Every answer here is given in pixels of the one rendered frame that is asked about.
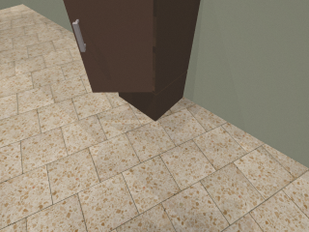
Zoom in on cupboard door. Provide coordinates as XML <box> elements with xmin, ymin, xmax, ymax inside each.
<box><xmin>63</xmin><ymin>0</ymin><xmax>154</xmax><ymax>93</ymax></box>

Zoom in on handle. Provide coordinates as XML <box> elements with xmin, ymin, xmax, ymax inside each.
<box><xmin>72</xmin><ymin>19</ymin><xmax>86</xmax><ymax>52</ymax></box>

